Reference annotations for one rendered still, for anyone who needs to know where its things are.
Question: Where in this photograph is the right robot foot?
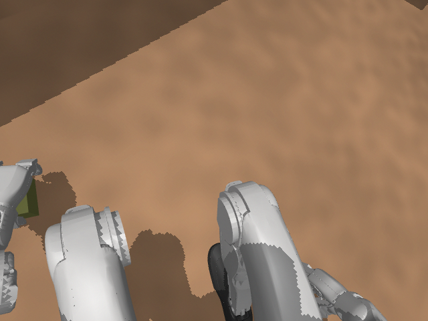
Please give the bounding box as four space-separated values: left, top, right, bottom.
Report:
207 243 253 321

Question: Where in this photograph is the small box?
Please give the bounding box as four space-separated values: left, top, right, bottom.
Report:
16 179 39 218

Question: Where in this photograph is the left robot hand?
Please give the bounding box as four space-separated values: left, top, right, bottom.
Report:
0 158 43 229

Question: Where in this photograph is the right robot arm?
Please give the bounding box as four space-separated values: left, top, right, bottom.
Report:
334 292 387 321

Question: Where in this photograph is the left robot arm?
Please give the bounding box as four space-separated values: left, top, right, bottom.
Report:
0 205 18 315

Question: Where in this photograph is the right robot hand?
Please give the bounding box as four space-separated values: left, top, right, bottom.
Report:
302 262 348 318

